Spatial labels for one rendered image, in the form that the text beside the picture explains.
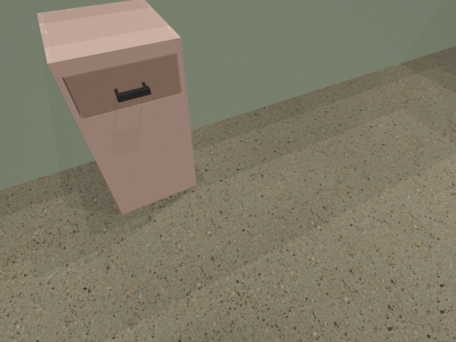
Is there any drawer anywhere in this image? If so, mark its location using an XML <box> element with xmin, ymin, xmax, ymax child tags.
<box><xmin>64</xmin><ymin>53</ymin><xmax>181</xmax><ymax>119</ymax></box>

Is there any handle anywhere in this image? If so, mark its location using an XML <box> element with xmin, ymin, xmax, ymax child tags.
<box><xmin>114</xmin><ymin>82</ymin><xmax>151</xmax><ymax>103</ymax></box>

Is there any cabinet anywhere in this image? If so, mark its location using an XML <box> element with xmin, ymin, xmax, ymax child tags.
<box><xmin>37</xmin><ymin>0</ymin><xmax>197</xmax><ymax>214</ymax></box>

